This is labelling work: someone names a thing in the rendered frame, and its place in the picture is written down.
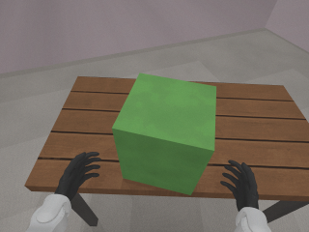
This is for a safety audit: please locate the right robot forearm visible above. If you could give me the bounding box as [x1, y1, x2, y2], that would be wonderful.
[234, 207, 271, 232]

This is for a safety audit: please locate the left robot hand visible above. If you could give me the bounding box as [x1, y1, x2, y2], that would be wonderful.
[54, 152, 101, 201]

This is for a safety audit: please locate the carton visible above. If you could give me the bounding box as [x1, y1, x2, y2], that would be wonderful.
[112, 73, 216, 195]

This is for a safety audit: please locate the right robot hand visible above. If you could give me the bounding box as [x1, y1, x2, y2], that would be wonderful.
[220, 159, 259, 211]

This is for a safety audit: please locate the left robot forearm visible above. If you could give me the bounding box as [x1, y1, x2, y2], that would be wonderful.
[25, 193, 71, 232]

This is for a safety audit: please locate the table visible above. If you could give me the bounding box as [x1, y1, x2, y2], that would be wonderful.
[24, 76, 309, 227]

